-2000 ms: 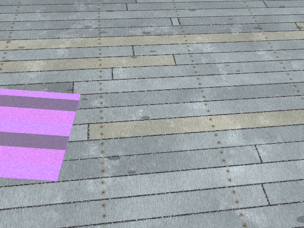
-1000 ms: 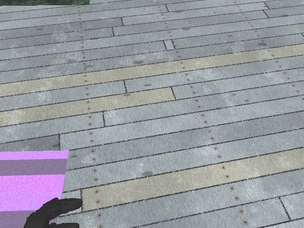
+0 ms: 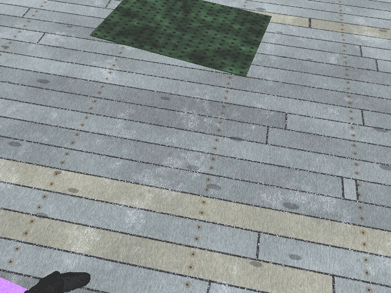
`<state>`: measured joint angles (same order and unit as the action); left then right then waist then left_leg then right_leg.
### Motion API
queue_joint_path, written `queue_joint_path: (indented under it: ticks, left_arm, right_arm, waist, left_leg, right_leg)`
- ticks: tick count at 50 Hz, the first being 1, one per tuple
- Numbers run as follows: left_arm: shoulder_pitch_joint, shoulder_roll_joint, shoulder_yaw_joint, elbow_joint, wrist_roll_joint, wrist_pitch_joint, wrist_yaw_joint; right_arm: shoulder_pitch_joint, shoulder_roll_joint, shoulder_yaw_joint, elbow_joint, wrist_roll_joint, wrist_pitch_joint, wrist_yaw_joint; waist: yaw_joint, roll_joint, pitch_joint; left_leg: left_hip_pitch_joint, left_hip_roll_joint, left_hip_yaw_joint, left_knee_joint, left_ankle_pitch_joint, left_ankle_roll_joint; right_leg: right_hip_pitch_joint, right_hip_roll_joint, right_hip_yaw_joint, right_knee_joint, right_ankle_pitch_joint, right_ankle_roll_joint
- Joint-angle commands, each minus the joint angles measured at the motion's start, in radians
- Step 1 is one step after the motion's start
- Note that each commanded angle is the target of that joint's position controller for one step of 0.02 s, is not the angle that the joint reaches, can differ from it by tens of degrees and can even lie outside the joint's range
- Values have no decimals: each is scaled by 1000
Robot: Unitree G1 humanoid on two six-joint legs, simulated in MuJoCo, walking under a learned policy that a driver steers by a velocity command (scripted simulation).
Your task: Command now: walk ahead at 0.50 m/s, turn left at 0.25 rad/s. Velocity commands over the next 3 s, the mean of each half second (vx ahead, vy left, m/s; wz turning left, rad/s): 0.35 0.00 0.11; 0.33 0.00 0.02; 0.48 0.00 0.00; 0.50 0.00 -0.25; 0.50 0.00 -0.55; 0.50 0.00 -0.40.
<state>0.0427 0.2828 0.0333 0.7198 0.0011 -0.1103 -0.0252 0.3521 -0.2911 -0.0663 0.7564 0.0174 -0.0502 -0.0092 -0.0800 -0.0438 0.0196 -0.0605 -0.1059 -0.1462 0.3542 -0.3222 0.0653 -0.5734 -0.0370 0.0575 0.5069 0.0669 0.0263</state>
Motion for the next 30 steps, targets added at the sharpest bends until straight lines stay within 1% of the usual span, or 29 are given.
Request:
queue_joint_path:
  ticks: [1,2,3,4,5,6,7,8,9,10,11,12,13,14,15,17,19,21,22,23,24,25,26,27,28,29,30]
  left_arm:
    - [-58,118,35,-85,-4,-26,-5]
    - [-4,133,45,-71,-1,-29,-3]
    - [105,161,61,-44,5,-31,2]
    - [267,209,74,-26,17,-32,7]
    - [376,280,99,16,15,-18,2]
    - [388,191,76,25,-18,-14,-6]
    - [328,141,61,15,-21,-9,-2]
    - [266,128,52,2,-6,-2,1]
    - [230,114,46,3,3,2,0]
    - [201,94,37,-1,12,-1,1]
    - [190,88,34,2,15,-3,-1]
    - [187,92,34,10,12,-6,-1]
    - [181,100,36,20,7,-8,1]
    - [179,117,40,28,6,-6,5]
    - [171,132,44,35,2,1,11]
    - [188,147,48,50,-3,17,19]
    - [222,149,47,73,-7,28,23]
    - [236,148,45,92,-13,39,25]
    - [233,150,46,98,-15,44,26]
    - [222,151,45,101,-18,48,27]
    - [206,146,43,104,-22,52,28]
    - [227,128,37,111,-17,51,28]
    - [270,95,25,104,10,40,26]
    - [392,29,1,128,16,36,24]
    - [345,66,4,127,2,48,23]
    - [277,125,23,101,-15,60,21]
    - [236,135,32,94,-23,73,23]
  right_arm:
    - [41,-158,-42,-24,-3,1,-7]
    - [26,-154,-40,-26,-2,5,-6]
    - [16,-134,-32,-33,-7,6,-5]
    - [5,-101,-14,-59,-20,7,-5]
    - [152,-29,7,-60,2,-8,-2]
    - [127,-90,2,-50,8,-17,-2]
    - [15,-147,-14,-68,18,-21,1]
    - [-65,-140,-11,-89,8,-23,1]
    - [-102,-128,-12,-103,-5,-28,4]
    - [-99,-119,-16,-99,-12,-26,5]
    - [-76,-99,-14,-93,-14,-21,5]
    - [-52,-76,-10,-87,-14,-16,4]
    - [-52,-59,-4,-87,-16,-12,2]
    - [-71,-43,2,-94,-21,-11,0]
    - [-88,-28,9,-96,-23,-10,0]
    - [-134,-20,14,-98,-21,-10,4]
    - [-185,-29,11,-106,-18,-10,9]
    - [-226,-43,5,-120,-20,-11,14]
    - [-238,-52,1,-125,-22,-13,16]
    - [-231,-61,-3,-124,-26,-15,18]
    - [-196,-66,-9,-110,-32,-17,19]
    - [-160,-92,-18,-97,-39,-19,13]
    - [-124,-160,-32,-102,-51,-19,3]
    - [-98,-143,-26,-100,-55,-2,-3]
    - [-42,-93,-20,-82,-29,15,-1]
    - [1,-128,-29,-60,-7,24,5]
    - [-17,-146,-32,-56,-4,25,6]
  waist:
    - [22,160,2]
    - [56,159,-19]
    - [111,145,-100]
    - [179,74,-246]
    - [142,-220,-375]
    - [166,-195,-333]
    - [178,-93,-178]
    - [161,-5,-96]
    - [137,4,-33]
    - [107,-13,-11]
    - [87,-26,-21]
    - [70,-39,-36]
    - [63,-38,-36]
    - [63,-37,-42]
    - [64,-39,-55]
    - [86,-48,-83]
    - [110,-45,-92]
    - [118,-47,-85]
    - [115,-49,-80]
    - [102,-47,-79]
    - [75,-35,-87]
    - [65,-9,-105]
    - [79,86,-183]
    - [105,214,-303]
    - [43,258,-325]
    - [12,231,-249]
    - [15,172,-183]
  left_leg:
    - [27,303,-184,-13,390,125]
    - [40,283,-168,47,524,109]
    - [19,233,-128,184,638,86]
    - [-117,170,-73,442,499,50]
    - [-500,12,20,802,-6,-32]
    - [-655,34,-43,914,-249,-33]
    - [-719,84,-38,955,-172,-29]
    - [-700,132,12,919,-93,-25]
    - [-685,161,30,857,-44,-31]
    - [-627,185,37,809,-20,-39]
    - [-575,189,48,775,-13,-49]
    - [-539,189,63,732,-31,-64]
    - [-522,186,80,668,-25,-80]
    - [-510,182,93,598,10,-92]
    - [-478,176,109,522,69,-96]
    - [-404,155,132,388,224,-97]
    - [-370,137,130,297,324,-91]
    - [-359,129,117,235,334,-75]
    - [-351,127,113,209,319,-63]
    - [-325,122,114,170,318,-49]
    - [-260,112,124,102,369,-32]
    - [-165,123,114,45,502,-9]
    - [15,251,6,113,905,46]
    - [222,411,-156,161,969,194]
    - [220,452,-277,83,673,245]
    - [191,444,-340,-1,277,236]
    - [115,431,-354,-61,-59,210]
  right_leg:
    - [62,9,-13,-28,-86,-48]
    - [137,31,-43,-60,-111,-70]
    - [308,22,-45,-65,-81,-106]
    - [573,-120,109,-26,-56,-175]
    - [933,-320,541,-86,-269,-341]
    - [938,-350,706,-194,-488,-334]
    - [815,-321,577,-213,-528,-290]
    - [681,-277,459,-234,-447,-259]
    - [573,-248,391,-260,-335,-267]
    - [501,-216,318,-271,-147,-257]
    - [466,-195,261,-274,25,-249]
    - [444,-189,205,-265,218,-262]
    - [421,-182,147,-260,369,-266]
    - [411,-174,103,-260,451,-265]
    - [399,-153,56,-258,478,-253]
    - [390,-123,2,-257,477,-227]
    - [419,-123,-4,-248,415,-214]
    - [455,-140,14,-218,356,-206]
    - [468,-150,28,-195,332,-199]
    - [474,-152,38,-161,300,-188]
    - [468,-138,38,-112,258,-168]
    - [451,-97,29,-46,222,-135]
    - [362,-37,-4,76,44,-85]
    - [201,25,-39,239,-338,-28]
    - [113,43,-30,368,-695,-5]
    - [-18,44,-34,506,-773,-3]
    - [-81,12,-25,579,-708,-10]
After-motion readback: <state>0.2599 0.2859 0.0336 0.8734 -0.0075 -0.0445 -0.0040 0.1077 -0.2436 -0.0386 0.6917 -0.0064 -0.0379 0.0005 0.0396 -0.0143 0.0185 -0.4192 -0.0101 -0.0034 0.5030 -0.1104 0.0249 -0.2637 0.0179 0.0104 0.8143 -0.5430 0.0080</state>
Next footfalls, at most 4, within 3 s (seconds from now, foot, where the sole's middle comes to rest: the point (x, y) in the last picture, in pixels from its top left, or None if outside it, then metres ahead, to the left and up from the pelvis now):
0.06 right None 0.22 -0.13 -0.78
0.50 left None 0.41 0.10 -0.78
0.90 right None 0.43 -0.15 -0.78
1.38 left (149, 222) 0.73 0.11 -0.78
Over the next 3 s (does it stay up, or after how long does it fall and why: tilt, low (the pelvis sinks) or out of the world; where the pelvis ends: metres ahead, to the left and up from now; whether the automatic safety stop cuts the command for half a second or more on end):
stays up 1.43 -0.20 -0.01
